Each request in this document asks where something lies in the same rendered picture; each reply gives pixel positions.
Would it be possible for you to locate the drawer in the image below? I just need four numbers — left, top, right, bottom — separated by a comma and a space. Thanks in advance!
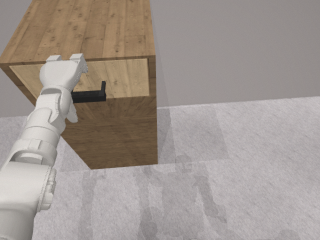
9, 58, 150, 100

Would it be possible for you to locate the handle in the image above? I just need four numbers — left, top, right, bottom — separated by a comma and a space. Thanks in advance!
71, 81, 107, 104

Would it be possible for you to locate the left robot upper arm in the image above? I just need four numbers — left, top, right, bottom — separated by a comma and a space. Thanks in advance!
0, 161, 57, 240

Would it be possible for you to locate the robot left forearm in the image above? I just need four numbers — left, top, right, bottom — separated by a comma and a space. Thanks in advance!
0, 85, 72, 177

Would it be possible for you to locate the cabinet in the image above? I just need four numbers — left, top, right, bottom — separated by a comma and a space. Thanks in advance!
0, 0, 158, 170

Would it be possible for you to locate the left robot hand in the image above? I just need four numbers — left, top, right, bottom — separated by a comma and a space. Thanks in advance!
39, 53, 88, 123

